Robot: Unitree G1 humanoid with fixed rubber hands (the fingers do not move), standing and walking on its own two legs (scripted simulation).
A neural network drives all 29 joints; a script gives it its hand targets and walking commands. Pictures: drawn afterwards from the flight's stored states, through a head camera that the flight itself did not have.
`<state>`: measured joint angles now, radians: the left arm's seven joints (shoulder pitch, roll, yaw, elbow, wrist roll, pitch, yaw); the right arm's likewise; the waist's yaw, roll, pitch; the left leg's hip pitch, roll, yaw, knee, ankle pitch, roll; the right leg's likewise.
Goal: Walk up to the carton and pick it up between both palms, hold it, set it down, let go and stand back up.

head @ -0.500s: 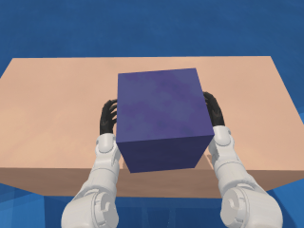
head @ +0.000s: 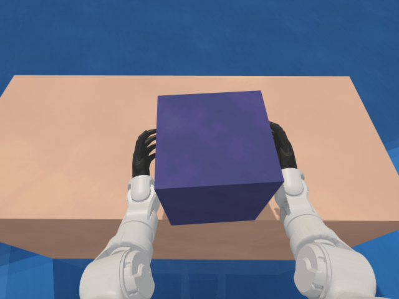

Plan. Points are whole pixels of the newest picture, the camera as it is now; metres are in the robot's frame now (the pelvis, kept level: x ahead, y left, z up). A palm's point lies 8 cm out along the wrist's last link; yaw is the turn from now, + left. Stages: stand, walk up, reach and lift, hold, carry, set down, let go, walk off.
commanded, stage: reach and lift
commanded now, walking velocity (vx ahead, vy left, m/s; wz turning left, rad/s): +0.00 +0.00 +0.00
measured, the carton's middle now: (211, 164) +0.40 +0.02 -0.01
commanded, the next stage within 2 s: none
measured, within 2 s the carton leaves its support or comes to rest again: leaves its support in 0.58 s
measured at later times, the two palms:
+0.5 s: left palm (139, 175) +0.35 +0.17 +0.00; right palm (283, 166) +0.38 -0.13 +0.02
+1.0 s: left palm (132, 157) +0.36 +0.17 +0.07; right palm (291, 148) +0.38 -0.12 +0.09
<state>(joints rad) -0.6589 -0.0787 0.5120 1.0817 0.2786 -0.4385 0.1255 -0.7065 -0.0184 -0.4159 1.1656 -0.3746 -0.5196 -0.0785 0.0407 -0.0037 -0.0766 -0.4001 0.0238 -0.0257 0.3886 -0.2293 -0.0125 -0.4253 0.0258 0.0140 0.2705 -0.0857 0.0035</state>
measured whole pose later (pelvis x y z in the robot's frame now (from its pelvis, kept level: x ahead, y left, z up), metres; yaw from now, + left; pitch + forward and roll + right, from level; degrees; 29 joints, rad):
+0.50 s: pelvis -0.03 +0.00 +0.00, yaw +0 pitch +16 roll -1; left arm -0.71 -0.03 0.47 1.19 0.21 -0.48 0.14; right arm -0.78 -0.04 -0.45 1.29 -0.38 -0.58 -0.10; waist 0.05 0.00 -0.11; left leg -0.49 0.02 -0.02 0.38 -0.18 -0.02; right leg -0.50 0.02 0.02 0.24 -0.02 0.00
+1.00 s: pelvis -0.02 +0.00 +0.00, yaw +2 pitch +10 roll -1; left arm -0.69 0.02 0.28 1.08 0.04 -0.29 0.15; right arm -0.71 -0.06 -0.09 1.04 -0.03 -0.29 -0.15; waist 0.01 0.03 -0.15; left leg -0.37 0.02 -0.05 0.41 -0.22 -0.02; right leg -0.37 0.02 -0.01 0.28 -0.07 0.00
